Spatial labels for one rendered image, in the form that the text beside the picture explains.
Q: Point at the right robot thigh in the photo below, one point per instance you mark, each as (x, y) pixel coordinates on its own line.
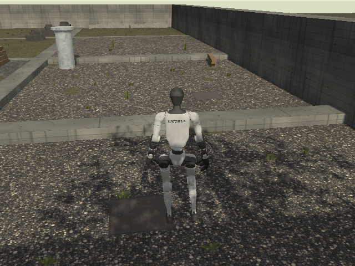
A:
(190, 162)

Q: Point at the left robot forearm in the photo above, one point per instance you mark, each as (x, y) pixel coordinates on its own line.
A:
(152, 148)

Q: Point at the right robot forearm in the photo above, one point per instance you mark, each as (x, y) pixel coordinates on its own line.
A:
(203, 149)

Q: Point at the right robot hand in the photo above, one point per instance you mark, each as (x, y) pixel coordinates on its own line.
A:
(205, 162)

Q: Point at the left robot hand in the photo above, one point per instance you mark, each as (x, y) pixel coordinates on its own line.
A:
(149, 161)

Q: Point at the robot left upper arm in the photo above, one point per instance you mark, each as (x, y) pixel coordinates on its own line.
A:
(157, 126)

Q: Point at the right robot shin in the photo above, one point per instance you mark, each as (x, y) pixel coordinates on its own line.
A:
(192, 195)

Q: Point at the robot right upper arm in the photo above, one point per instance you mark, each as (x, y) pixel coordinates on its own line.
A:
(197, 126)

